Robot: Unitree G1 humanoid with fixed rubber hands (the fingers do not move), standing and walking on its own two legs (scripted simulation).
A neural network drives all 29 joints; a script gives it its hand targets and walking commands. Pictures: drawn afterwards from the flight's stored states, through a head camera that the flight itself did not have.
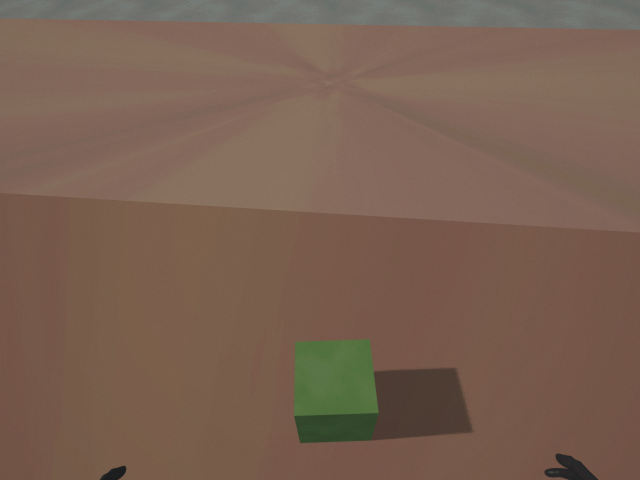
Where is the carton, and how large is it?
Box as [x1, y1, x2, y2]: [294, 339, 378, 442]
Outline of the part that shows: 369,339 295,342 294,417 300,442 370,440 378,411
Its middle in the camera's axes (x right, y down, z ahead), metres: +0.04 +0.43 +1.12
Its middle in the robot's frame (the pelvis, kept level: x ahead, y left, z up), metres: +0.47 -0.01 -0.66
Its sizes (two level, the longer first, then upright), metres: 0.210 0.200 0.250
